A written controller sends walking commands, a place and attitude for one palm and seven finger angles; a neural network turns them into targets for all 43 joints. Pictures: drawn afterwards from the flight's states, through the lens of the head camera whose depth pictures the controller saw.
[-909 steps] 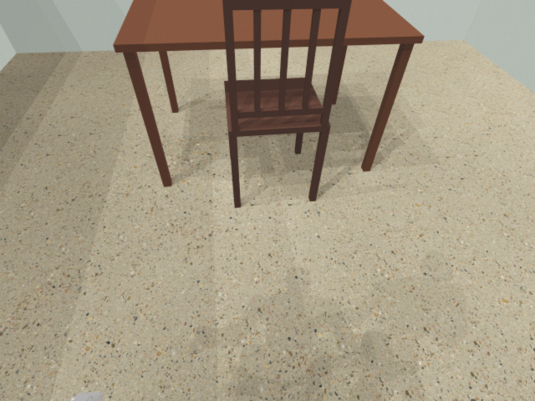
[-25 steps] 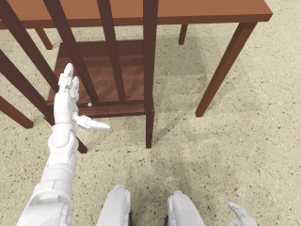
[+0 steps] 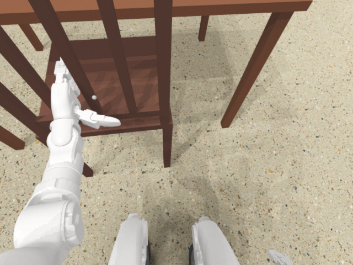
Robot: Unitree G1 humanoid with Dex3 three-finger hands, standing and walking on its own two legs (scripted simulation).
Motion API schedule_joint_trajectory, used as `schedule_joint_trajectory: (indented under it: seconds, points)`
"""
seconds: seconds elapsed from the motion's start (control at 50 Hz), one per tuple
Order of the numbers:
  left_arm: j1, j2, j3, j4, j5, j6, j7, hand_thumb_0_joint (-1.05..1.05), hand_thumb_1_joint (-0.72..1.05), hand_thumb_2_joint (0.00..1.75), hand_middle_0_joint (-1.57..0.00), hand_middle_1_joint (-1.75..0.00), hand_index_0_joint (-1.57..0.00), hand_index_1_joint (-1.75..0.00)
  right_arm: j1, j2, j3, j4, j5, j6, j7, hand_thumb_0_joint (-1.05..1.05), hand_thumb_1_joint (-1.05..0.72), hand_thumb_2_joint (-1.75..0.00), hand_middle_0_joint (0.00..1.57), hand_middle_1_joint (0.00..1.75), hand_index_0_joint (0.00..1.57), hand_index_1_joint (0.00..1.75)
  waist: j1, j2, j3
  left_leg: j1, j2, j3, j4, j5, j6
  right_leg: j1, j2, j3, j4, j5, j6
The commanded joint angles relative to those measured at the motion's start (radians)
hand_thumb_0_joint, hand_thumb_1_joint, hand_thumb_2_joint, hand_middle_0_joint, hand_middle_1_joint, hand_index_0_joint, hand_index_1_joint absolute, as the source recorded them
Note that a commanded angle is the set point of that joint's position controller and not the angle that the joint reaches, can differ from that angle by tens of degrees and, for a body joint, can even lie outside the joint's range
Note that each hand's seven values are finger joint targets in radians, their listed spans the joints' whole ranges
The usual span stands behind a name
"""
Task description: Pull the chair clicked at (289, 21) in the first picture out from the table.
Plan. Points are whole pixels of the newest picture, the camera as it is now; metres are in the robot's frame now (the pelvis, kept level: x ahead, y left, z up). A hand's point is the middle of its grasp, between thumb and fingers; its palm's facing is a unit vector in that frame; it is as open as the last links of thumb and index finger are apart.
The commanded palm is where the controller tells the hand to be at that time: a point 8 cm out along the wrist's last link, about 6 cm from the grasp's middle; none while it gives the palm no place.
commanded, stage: push the fingers through the gap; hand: left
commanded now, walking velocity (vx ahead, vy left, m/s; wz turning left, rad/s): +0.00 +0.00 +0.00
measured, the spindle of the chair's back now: (75, 68) +0.51 +0.20 +0.10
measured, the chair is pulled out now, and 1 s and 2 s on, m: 0.00 0.00 0.04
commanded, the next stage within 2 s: hook a spindle and tug to test in 0.42 s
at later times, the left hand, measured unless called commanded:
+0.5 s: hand (93, 96) +0.48 +0.18 +0.04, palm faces +0.13 -0.99 -0.04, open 16.9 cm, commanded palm +0.45 +0.22 +0.04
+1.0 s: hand (94, 95) +0.48 +0.18 +0.04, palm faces +0.14 -0.99 -0.04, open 13.6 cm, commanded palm +0.45 +0.21 +0.04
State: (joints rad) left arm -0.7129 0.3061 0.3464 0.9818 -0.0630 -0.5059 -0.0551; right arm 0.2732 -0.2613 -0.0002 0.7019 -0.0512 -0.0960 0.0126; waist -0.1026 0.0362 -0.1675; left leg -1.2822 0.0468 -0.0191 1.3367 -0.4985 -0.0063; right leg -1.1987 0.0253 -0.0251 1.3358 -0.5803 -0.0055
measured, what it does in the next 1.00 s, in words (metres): stands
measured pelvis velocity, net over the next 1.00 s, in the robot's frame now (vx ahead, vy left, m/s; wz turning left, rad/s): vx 0.00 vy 0.00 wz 0.00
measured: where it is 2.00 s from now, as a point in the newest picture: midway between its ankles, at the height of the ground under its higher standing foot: outside the picture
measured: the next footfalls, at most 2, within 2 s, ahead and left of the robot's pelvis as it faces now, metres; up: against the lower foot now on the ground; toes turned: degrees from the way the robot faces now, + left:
none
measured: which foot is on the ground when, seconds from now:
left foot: down 0.00-1.00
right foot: down 0.00-1.00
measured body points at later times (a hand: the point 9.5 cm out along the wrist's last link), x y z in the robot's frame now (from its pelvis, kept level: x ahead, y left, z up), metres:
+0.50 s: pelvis +0.00 +0.00 +0.00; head +0.14 +0.01 +0.43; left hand +0.47 +0.23 +0.05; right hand +0.07 -0.26 -0.12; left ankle +0.06 +0.12 -0.60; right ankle +0.02 -0.12 -0.60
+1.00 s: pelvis +0.00 +0.00 +0.00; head +0.14 +0.02 +0.43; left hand +0.47 +0.23 +0.05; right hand +0.06 -0.26 -0.12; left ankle +0.06 +0.12 -0.60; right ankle +0.02 -0.12 -0.60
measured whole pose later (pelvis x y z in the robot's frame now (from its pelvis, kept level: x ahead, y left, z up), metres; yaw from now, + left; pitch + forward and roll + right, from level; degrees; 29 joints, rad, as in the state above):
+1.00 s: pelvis +0.00 +0.00 +0.00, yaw +0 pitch +26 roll -3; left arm -0.75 0.33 0.36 1.03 -0.05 -0.51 -0.04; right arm 0.27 -0.25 0.01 0.69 -0.06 -0.04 0.02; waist -0.12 0.03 -0.16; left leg -1.29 0.05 -0.03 1.34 -0.50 0.00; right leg -1.20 0.03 -0.03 1.33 -0.58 0.00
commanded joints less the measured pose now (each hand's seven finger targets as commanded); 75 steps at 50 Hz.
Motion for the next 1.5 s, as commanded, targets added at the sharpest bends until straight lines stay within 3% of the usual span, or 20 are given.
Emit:
schedule_joint_trajectory:
  seconds: [0.0, 0.1, 0.2, 0.26, 0.32, 0.36, 0.4, 0.46, 0.5, 0.6, 0.64, 0.7, 0.8, 1.0, 1.14, 1.2, 1.26, 1.3, 1.4, 1.48]
  points:
    - [-0.412, 0.23, 0.041, -0.162, 0.001, -0.074, 0.01, 0.0, -0.5, 0.3, -0.06, -0.08, -0.06, -0.08, 0.12, -0.164, -0.058, -0.064, -0.001, -0.011, -0.01, 0.0, -0.9, -0.9, 0.2, 0.3, 0.2, 0.3, -0.031, 0.014, -0.468, 0.406, -0.047, -0.019, -0.135, 0.206, 0.023, 0.147, 0.031, 0.001, -0.202, 0.272, -0.014]
    - [-0.389, 0.215, 0.031, -0.212, 0.004, -0.092, 0.01, 0.0, -0.5, 0.3, -0.06, -0.08, -0.06, -0.08, 0.129, -0.164, -0.063, -0.078, -0.005, 0.001, -0.001, 0.0, -0.9, -0.9, 0.2, 0.3, 0.2, 0.3, -0.009, 0.083, -0.552, 0.498, -0.043, -0.023, -0.141, 0.283, 0.014, 0.151, 0.035, -0.008, -0.189, 0.319, -0.022]
    - [-0.368, 0.211, 0.031, -0.138, 0.002, -0.068, 0.006, 0.0, -0.5, 0.3, -0.06, -0.08, -0.06, -0.08, 0.125, -0.162, -0.056, -0.07, 0.001, 0.017, -0.002, 0.0, -0.9, -0.9, 0.2, 0.3, 0.2, 0.3, -0.031, 0.011, -0.437, 0.381, -0.047, -0.01, -0.14, 0.193, 0.026, 0.163, 0.034, 0.006, -0.217, 0.272, -0.012]
    - [-0.407, 0.253, 0.058, -0.183, 0.003, -0.087, 0.012, 0.0, -0.5, 0.3, -0.06, -0.08, -0.06, -0.08, 0.121, -0.162, -0.057, -0.072, -0.001, 0.017, -0.007, 0.0, -0.9, -0.9, 0.2, 0.3, 0.2, 0.3, -0.025, 0.029, -0.483, 0.407, -0.045, -0.01, -0.138, 0.206, 0.025, 0.175, 0.032, 0.009, -0.215, 0.278, -0.013]
    - [-0.43, 0.204, 0.013, -0.195, 0.004, -0.105, 0.008, 0.0, -0.5, 0.3, -0.06, -0.08, -0.06, -0.08, 0.123, -0.157, -0.057, -0.065, -0.003, 0.012, -0.005, 0.0, -0.9, -0.9, 0.2, 0.3, 0.2, 0.3, -0.031, 0.084, -0.494, 0.471, -0.043, -0.024, -0.142, 0.238, 0.019, 0.135, 0.035, -0.004, -0.207, 0.286, -0.019]
    - [-0.424, 0.221, 0.023, -0.201, 0.006, -0.106, 0.007, 0.0, -0.5, 0.3, -0.06, -0.08, -0.06, -0.08, 0.127, -0.163, -0.062, -0.064, -0.006, 0.014, -0.004, 0.0, -0.9, -0.9, 0.2, 0.3, 0.2, 0.3, -0.03, 0.074, -0.521, 0.479, -0.041, -0.025, -0.136, 0.256, 0.018, 0.143, 0.034, -0.005, -0.2, 0.301, -0.018]
    - [-0.4, 0.175, -0.007, -0.176, 0.004, -0.092, 0.001, 0.0, -0.5, 0.3, -0.06, -0.08, -0.06, -0.08, 0.133, -0.161, -0.061, -0.065, -0.004, 0.016, -0.001, 0.0, -0.9, -0.9, 0.2, 0.3, 0.2, 0.3, -0.035, 0.08, -0.514, 0.5, -0.04, -0.028, -0.139, 0.273, 0.016, 0.124, 0.036, -0.014, -0.197, 0.307, -0.021]
    - [-0.386, 0.221, 0.031, -0.131, 0.0, -0.071, 0.002, 0.0, -0.5, 0.3, -0.06, -0.08, -0.06, -0.08, 0.124, -0.167, -0.057, -0.066, -0.001, 0.026, -0.004, 0.0, -0.9, -0.9, 0.2, 0.3, 0.2, 0.3, -0.032, 0.022, -0.459, 0.421, -0.043, -0.023, -0.143, 0.214, 0.021, 0.148, 0.033, -0.005, -0.212, 0.275, -0.016]
    - [-0.419, 0.238, 0.044, -0.164, 0.001, -0.078, 0.006, 0.0, -0.5, 0.3, -0.06, -0.08, -0.06, -0.08, 0.123, -0.166, -0.055, -0.072, -0.003, 0.025, -0.006, 0.0, -0.9, -0.9, 0.2, 0.3, 0.2, 0.3, -0.028, 0.054, -0.487, 0.436, -0.045, -0.022, -0.142, 0.219, 0.023, 0.15, 0.032, -0.003, -0.206, 0.279, -0.017]
    - [-0.414, 0.195, 0.007, -0.195, 0.005, -0.101, 0.01, 0.0, -0.5, 0.3, -0.15, -0.35, -0.15, -0.35, 0.119, -0.159, -0.058, -0.076, -0.004, 0.023, -0.001, 0.0, -0.9, -0.9, 0.2, 0.3, 0.2, 0.3, -0.032, 0.074, -0.517, 0.484, -0.042, -0.026, -0.134, 0.261, 0.017, 0.134, 0.036, -0.007, -0.196, 0.305, -0.019]
    - [-0.424, 0.165, -0.016, -0.16, 0.005, -0.094, 0.01, 0.0, -0.5, 0.3, -0.18, -0.46, -0.18, -0.46, 0.119, -0.158, -0.057, -0.065, -0.004, 0.025, 0.001, 0.0, -0.9, -0.9, 0.2, 0.3, 0.2, 0.3, -0.043, 0.068, -0.469, 0.472, -0.041, -0.031, -0.14, 0.24, 0.016, 0.112, 0.035, -0.014, -0.204, 0.281, -0.019]
    - [-0.425, 0.221, 0.026, -0.142, 0.01, -0.084, 0.015, 0.0, -0.5, 0.3, -0.24, -0.63, -0.24, -0.63, 0.118, -0.167, -0.055, -0.07, -0.003, 0.029, -0.004, 0.0, -0.9, -0.9, 0.2, 0.3, 0.2, 0.3, -0.036, 0.048, -0.469, 0.429, -0.045, -0.025, -0.139, 0.199, 0.021, 0.128, 0.033, -0.003, -0.207, 0.255, -0.018]
    - [-0.448, 0.18, -0.008, -0.165, 0.01, -0.092, 0.018, 0.0, -0.5, 0.3, -0.32, -0.9, -0.32, -0.9, 0.121, -0.159, -0.055, -0.072, -0.005, 0.028, -0.003, 0.0, -0.9, -0.9, 0.2, 0.3, 0.2, 0.3, -0.044, 0.071, -0.504, 0.48, -0.043, -0.031, -0.136, 0.245, 0.018, 0.115, 0.034, -0.011, -0.198, 0.283, -0.02]
    - [-0.427, 0.184, -0.002, -0.167, 0.009, -0.086, 0.014, 0.0, 0.06, 0.54, -0.5, -1.45, -0.5, -1.45, 0.125, -0.159, -0.056, -0.072, -0.004, 0.033, 0.001, 0.0, -0.9, -0.9, 0.2, 0.3, 0.2, 0.3, -0.038, 0.062, -0.501, 0.458, -0.045, -0.024, -0.137, 0.236, 0.02, 0.143, 0.035, -0.006, -0.206, 0.289, -0.019]
    - [-0.382, 0.188, 0.003, -0.17, 0.005, -0.085, 0.014, 0.0, 0.45, 0.71, -0.5, -1.45, -0.5, -1.45, 0.131, -0.161, -0.06, -0.066, -0.004, 0.037, 0.003, 0.0, -0.9, -0.9, 0.2, 0.3, 0.2, 0.3, -0.028, 0.06, -0.512, 0.482, -0.041, -0.026, -0.139, 0.274, 0.016, 0.151, 0.036, -0.011, -0.206, 0.316, -0.021]
    - [-0.408, 0.138, -0.037, -0.193, 0.004, -0.091, 0.015, 0.0, 0.62, 0.78, -0.5, -1.45, -0.5, -1.45, 0.131, -0.156, -0.061, -0.065, -0.004, 0.035, 0.005, 0.0, -0.9, -0.9, 0.2, 0.3, 0.2, 0.3, -0.043, 0.08, -0.506, 0.51, -0.04, -0.027, -0.139, 0.285, 0.016, 0.126, 0.037, -0.014, -0.206, 0.32, -0.021]
    - [-0.356, 0.183, 0.002, -0.207, 0.001, -0.092, 0.016, 0.0, 0.79, 0.85, -0.5, -1.45, -0.5, -1.45, 0.127, -0.159, -0.063, -0.07, -0.004, 0.04, 0.005, 0.0, -0.9, -0.9, 0.2, 0.3, 0.2, 0.3, -0.023, 0.061, -0.519, 0.496, -0.041, -0.022, -0.142, 0.301, 0.015, 0.169, 0.037, -0.011, -0.207, 0.346, -0.021]
    - [-0.377, 0.144, -0.033, -0.218, 0.002, -0.093, 0.012, 0.0, 0.9, 0.9, -0.5, -1.45, -0.5, -1.45, 0.127, -0.155, -0.06, -0.069, -0.002, 0.038, 0.006, 0.0, -0.9, -0.9, 0.2, 0.3, 0.2, 0.3, -0.035, 0.086, -0.508, 0.518, -0.039, -0.026, -0.143, 0.305, 0.013, 0.14, 0.037, -0.015, -0.204, 0.341, -0.023]
    - [-0.298, 0.152, -0.016, -0.233, -0.001, -0.09, 0.016, 0.0, 0.9, 0.9, -0.5, -1.45, -0.5, -1.45, 0.128, -0.158, -0.065, -0.079, -0.003, 0.042, 0.01, 0.0, -0.9, -0.9, 0.2, 0.3, 0.2, 0.3, -0.016, 0.077, -0.534, 0.542, -0.038, -0.023, -0.146, 0.349, 0.01, 0.165, 0.04, -0.016, -0.202, 0.377, -0.024]
    - [-0.273, 0.128, -0.033, -0.24, -0.006, -0.078, 0.018, 0.0, 0.9, 0.9, -0.5, -1.45, -0.5, -1.45, 0.117, -0.151, -0.064, -0.081, 0.0, 0.046, 0.011, 0.0, -0.9, -0.9, 0.2, 0.3, 0.2, 0.3, -0.019, 0.04, -0.492, 0.506, -0.04, -0.019, -0.152, 0.324, 0.013, 0.187, 0.039, -0.014, -0.215, 0.374, -0.02]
